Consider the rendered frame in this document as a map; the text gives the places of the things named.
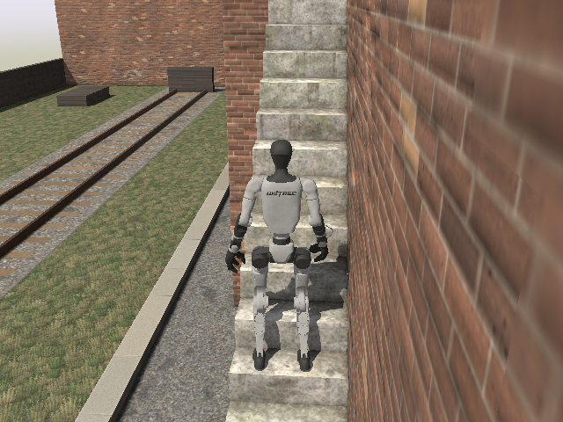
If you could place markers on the stairs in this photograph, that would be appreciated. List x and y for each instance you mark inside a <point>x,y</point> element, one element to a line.
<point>303,100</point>

